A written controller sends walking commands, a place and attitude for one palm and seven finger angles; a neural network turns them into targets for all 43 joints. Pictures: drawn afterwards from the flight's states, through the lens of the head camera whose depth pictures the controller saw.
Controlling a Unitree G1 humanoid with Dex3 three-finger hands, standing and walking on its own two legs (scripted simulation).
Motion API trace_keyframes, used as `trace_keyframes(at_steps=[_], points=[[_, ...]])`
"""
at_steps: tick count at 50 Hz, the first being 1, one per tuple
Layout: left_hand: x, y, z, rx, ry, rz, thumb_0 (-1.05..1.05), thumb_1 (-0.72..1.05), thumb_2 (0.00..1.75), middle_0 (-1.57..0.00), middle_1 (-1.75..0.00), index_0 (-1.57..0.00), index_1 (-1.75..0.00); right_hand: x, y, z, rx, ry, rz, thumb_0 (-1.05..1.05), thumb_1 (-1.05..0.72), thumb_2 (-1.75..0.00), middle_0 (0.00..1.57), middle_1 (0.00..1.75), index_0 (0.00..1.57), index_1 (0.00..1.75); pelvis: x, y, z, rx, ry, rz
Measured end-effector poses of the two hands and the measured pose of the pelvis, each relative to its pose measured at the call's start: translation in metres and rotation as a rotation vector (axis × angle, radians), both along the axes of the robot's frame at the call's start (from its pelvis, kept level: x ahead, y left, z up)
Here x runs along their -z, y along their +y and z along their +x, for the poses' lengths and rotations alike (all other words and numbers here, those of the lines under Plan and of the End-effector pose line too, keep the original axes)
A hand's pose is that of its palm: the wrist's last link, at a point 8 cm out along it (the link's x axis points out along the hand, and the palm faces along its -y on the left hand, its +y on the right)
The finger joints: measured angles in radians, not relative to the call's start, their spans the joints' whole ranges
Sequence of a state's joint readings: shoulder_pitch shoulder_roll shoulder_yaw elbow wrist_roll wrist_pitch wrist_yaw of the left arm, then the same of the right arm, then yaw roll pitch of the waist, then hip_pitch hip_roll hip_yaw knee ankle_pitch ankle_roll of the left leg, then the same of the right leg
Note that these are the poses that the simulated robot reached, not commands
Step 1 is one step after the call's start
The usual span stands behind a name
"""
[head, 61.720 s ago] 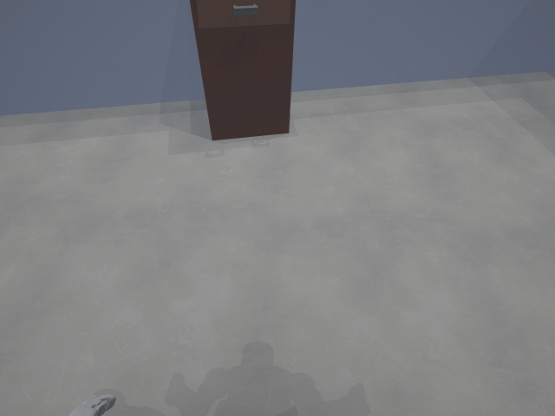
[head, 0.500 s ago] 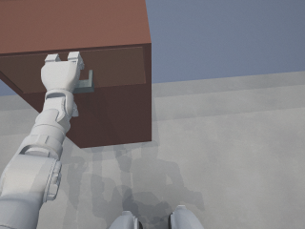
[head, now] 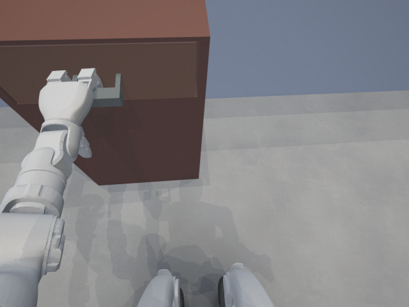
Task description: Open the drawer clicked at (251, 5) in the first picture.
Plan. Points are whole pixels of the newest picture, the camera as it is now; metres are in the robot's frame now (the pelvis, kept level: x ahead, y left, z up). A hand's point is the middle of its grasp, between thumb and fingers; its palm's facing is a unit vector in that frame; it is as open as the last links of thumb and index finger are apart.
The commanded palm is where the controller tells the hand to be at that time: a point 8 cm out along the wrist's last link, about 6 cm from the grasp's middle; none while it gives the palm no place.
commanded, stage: lower the fingers behind the handle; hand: left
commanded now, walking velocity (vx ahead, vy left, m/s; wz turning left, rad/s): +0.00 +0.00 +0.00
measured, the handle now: (96, 88) +0.54 +0.21 +0.02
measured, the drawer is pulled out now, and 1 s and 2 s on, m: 0.00 0.00 0.03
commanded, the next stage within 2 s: close the thumb around the handle in 0.52 s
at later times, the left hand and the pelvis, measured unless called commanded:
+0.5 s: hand (81, 115) +0.49 +0.24 +0.00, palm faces -0.06 -0.04 -1.00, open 13.9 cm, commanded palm +0.48 +0.23 +0.05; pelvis +0.01 +0.00 +0.00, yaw -1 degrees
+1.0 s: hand (81, 116) +0.49 +0.24 +0.00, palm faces -0.08 -0.02 -1.00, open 9.8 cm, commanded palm +0.48 +0.22 +0.05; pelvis +0.00 +0.00 +0.01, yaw -1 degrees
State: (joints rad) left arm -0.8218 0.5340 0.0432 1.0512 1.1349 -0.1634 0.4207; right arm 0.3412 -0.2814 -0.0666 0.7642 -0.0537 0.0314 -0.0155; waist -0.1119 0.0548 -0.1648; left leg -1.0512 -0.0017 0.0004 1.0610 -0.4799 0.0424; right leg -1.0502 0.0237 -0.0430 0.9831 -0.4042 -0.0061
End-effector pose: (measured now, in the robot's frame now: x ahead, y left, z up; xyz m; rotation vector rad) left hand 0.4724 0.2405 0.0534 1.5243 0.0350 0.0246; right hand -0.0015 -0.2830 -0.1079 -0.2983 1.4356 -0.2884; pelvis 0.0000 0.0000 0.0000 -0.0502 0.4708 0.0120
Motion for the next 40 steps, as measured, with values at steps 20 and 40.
trace_keyframes(at_steps=[20,40], points=[[-0.003,-0.002,0.005,-0.012,0.109,0.024,0.0,-0.49,0.3,-0.32,-1.2,-0.32,-1.2,0.002,0.022,0.009,0.018,-0.042,0.054,0.01,-0.91,-0.9,0.21,0.3,0.2,0.3,-0.007,0.002,0.005,0.015,-0.024,0.005],[-0.004,-0.008,0.003,-0.061,0.1,0.029,0.0,-0.35,0.36,-0.33,-1.21,-0.33,-1.22,-0.002,0.015,0.013,0.026,-0.043,0.048,0.01,-0.91,-0.9,0.2,0.3,0.2,0.3,-0.012,0.002,0.005,0.012,-0.037,0.005]])
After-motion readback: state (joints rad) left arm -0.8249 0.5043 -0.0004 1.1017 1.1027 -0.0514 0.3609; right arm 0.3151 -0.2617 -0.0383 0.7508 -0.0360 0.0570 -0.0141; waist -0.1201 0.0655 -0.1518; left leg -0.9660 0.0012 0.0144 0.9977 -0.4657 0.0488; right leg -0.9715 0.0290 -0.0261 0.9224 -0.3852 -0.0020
